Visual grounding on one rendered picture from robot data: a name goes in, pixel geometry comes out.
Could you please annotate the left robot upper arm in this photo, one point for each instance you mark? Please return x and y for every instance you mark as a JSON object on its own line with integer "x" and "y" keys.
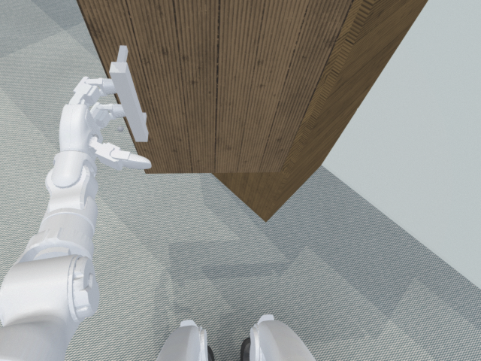
{"x": 43, "y": 303}

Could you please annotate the right robot shin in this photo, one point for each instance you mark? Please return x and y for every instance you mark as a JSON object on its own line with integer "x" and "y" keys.
{"x": 263, "y": 318}

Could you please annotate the robot left forearm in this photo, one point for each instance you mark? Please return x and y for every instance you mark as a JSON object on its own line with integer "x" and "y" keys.
{"x": 69, "y": 221}

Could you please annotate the handle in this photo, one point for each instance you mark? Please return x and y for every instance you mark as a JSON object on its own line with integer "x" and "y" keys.
{"x": 123, "y": 83}

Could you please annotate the robot left hand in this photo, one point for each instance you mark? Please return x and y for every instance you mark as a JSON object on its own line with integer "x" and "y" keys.
{"x": 78, "y": 125}

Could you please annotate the robot left thigh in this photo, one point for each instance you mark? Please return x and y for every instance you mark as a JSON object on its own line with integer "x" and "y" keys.
{"x": 186, "y": 343}

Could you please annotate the cupboard door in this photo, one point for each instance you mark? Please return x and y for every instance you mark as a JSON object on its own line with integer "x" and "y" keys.
{"x": 225, "y": 84}

